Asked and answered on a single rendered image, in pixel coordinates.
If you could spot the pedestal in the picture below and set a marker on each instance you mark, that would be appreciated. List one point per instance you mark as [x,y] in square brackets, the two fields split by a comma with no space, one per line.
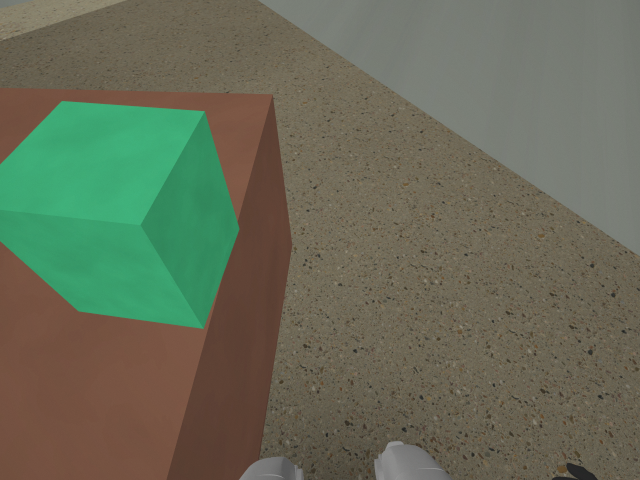
[86,396]

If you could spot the right robot shin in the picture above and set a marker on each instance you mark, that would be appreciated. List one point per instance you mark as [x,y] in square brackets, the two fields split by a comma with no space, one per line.
[394,443]

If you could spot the carton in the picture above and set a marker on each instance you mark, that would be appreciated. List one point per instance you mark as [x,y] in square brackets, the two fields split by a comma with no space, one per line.
[123,210]

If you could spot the left robot thigh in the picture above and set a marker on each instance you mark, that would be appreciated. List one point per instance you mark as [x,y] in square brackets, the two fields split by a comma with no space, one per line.
[273,468]

